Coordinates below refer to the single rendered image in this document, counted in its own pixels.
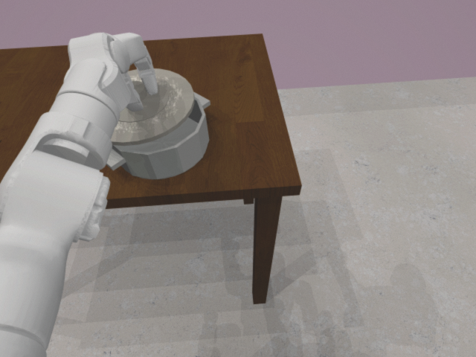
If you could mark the table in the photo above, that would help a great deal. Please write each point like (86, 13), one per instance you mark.
(249, 154)

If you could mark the knob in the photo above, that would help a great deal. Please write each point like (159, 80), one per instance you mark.
(140, 89)

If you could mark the left robot hand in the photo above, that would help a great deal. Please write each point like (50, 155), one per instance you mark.
(139, 55)

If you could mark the robot left forearm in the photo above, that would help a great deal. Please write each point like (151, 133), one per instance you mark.
(86, 110)

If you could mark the pot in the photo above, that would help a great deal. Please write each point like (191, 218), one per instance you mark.
(170, 155)

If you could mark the lid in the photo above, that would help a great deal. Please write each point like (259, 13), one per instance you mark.
(163, 112)

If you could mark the robot left upper arm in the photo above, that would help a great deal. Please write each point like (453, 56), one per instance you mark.
(53, 203)

